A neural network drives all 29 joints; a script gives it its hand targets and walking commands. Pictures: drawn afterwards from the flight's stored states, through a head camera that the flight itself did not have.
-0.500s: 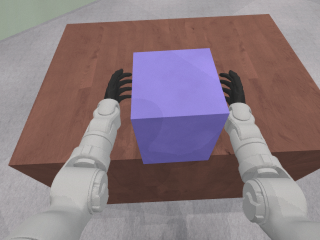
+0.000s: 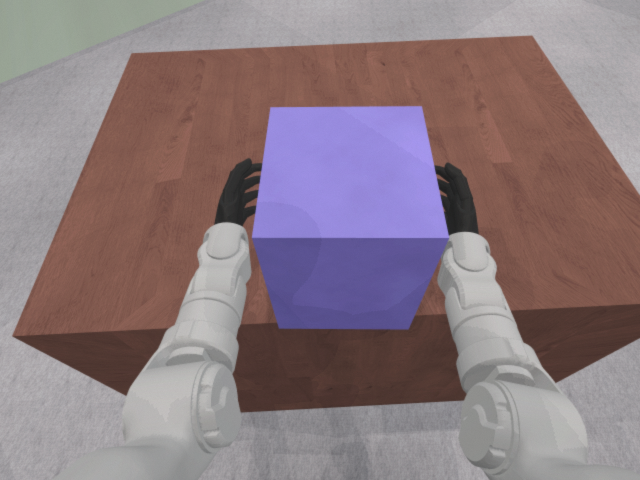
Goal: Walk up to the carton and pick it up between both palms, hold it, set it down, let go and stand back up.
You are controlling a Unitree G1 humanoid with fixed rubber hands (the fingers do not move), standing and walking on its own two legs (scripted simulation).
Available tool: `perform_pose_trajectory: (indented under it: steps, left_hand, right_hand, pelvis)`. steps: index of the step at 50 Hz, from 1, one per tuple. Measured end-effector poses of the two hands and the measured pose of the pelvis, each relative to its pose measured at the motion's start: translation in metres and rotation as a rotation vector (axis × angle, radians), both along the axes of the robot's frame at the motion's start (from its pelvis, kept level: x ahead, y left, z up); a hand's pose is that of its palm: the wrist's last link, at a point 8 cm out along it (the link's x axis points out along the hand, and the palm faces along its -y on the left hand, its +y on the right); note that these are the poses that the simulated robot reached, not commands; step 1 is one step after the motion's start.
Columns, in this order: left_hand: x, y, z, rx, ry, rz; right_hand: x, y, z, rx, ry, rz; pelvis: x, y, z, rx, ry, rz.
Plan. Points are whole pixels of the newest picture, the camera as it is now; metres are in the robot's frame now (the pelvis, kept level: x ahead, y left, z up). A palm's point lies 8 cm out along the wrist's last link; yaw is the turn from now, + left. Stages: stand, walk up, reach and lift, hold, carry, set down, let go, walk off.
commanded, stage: reach and lift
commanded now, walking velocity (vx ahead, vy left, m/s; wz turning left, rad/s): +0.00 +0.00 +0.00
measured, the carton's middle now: (344, 226) +0.44 -0.03 +0.02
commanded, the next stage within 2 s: none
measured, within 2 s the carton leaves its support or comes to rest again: leaves its support in 1.52 s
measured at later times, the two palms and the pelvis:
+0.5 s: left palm (232, 223) +0.42 +0.12 +0.06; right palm (457, 231) +0.39 -0.17 +0.06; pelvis +0.01 -0.01 +0.00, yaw +1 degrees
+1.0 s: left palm (231, 223) +0.42 +0.12 +0.06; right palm (457, 231) +0.39 -0.17 +0.06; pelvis +0.00 +0.00 +0.00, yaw +1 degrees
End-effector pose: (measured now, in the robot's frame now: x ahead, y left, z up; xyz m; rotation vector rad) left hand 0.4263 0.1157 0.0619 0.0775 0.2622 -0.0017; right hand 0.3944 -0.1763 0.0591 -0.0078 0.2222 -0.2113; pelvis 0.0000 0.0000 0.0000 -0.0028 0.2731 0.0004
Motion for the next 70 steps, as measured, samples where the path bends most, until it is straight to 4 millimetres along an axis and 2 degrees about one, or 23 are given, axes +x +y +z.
perform_pose_trajectory:
  steps: [6, 22, 56, 70]
  left_hand:
    - [-0.002, -0.001, 0.000, 0.005, -0.008, 0.027]
    - [-0.006, 0.001, -0.002, -0.029, -0.006, 0.029]
    - [-0.003, 0.000, -0.001, 0.000, -0.002, 0.006]
    - [0.001, 0.000, 0.004, 0.014, 0.035, 0.007]
  right_hand:
    - [-0.004, 0.002, 0.000, -0.009, -0.006, -0.011]
    - [-0.006, 0.003, 0.000, -0.027, 0.000, -0.006]
    - [-0.007, 0.004, -0.001, -0.034, -0.003, -0.019]
    - [-0.002, 0.004, 0.003, -0.025, 0.043, -0.014]
  pelvis:
    - [0.004, -0.003, -0.001, 0.003, 0.026, 0.011]
    - [0.015, -0.008, 0.001, 0.004, -0.044, 0.014]
    - [-0.003, 0.001, -0.002, -0.001, 0.054, 0.011]
    - [0.003, -0.002, -0.001, 0.001, 0.009, 0.008]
